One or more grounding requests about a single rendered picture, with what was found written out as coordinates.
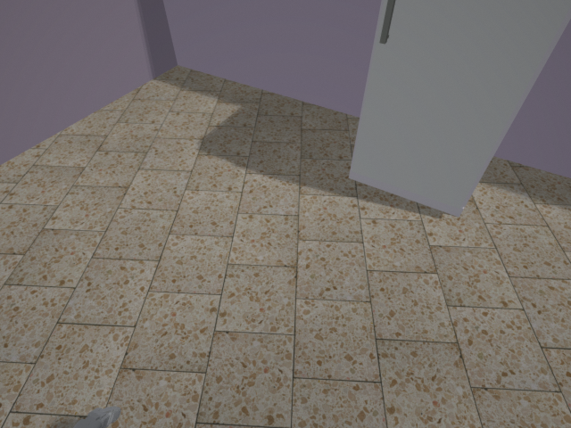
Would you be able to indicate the robot left hand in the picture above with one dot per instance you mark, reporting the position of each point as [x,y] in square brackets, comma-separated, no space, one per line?
[99,418]

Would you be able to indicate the fridge door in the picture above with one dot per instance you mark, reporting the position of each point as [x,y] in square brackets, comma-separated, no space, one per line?
[443,87]

